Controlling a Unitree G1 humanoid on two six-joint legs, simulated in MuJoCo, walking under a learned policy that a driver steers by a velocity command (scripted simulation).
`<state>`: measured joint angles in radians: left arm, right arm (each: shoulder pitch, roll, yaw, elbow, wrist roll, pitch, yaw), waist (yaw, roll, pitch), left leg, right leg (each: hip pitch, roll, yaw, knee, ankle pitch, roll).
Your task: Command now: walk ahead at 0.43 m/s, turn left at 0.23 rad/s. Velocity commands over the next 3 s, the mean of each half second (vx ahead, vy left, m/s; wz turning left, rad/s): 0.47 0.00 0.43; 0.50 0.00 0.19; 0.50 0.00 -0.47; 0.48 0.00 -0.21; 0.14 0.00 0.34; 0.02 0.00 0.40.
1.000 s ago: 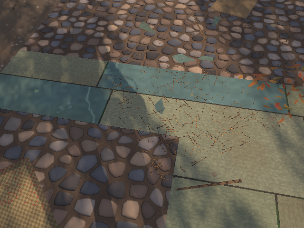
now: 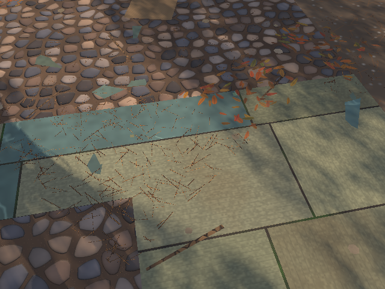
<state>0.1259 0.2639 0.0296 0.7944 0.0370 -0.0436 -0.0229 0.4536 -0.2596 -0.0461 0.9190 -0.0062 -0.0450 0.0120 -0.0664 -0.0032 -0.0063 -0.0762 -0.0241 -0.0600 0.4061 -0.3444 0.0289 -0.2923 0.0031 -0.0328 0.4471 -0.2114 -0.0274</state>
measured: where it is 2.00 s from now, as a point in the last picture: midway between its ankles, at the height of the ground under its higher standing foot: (139, 165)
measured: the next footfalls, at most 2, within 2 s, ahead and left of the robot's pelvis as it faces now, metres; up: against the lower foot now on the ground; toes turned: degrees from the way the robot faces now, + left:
left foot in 0.50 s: +0.37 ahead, +0.12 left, +0.00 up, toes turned +19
right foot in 1.06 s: +0.72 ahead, +0.11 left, +0.00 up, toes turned +15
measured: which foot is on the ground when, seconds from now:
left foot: down 0.00-0.00, up 0.02-0.48, down 0.50-1.00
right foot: down 0.00-0.48, up 0.50-1.00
